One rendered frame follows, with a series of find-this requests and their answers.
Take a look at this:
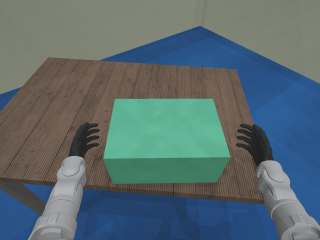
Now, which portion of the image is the robot right forearm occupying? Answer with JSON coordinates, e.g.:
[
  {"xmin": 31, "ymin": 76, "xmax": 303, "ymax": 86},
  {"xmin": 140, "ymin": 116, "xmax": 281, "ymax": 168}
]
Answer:
[{"xmin": 256, "ymin": 160, "xmax": 320, "ymax": 240}]

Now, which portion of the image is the carton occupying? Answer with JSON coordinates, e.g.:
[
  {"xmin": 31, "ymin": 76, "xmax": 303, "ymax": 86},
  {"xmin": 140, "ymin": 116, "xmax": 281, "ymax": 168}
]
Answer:
[{"xmin": 103, "ymin": 99, "xmax": 231, "ymax": 184}]

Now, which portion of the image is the table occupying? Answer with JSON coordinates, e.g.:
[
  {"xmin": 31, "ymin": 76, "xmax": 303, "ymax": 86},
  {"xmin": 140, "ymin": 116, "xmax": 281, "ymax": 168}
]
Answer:
[{"xmin": 0, "ymin": 57, "xmax": 264, "ymax": 216}]

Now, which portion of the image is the robot left forearm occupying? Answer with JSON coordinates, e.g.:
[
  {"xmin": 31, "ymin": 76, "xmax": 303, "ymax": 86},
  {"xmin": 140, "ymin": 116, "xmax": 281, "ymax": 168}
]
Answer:
[{"xmin": 28, "ymin": 156, "xmax": 87, "ymax": 240}]

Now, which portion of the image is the right robot hand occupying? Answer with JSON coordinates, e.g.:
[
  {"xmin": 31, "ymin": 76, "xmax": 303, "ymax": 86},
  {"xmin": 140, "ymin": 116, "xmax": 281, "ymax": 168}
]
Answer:
[{"xmin": 236, "ymin": 124, "xmax": 274, "ymax": 166}]

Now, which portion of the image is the left robot hand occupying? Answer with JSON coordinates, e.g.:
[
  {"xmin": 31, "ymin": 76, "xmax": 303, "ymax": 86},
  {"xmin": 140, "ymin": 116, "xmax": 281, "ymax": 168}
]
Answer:
[{"xmin": 68, "ymin": 122, "xmax": 100, "ymax": 159}]

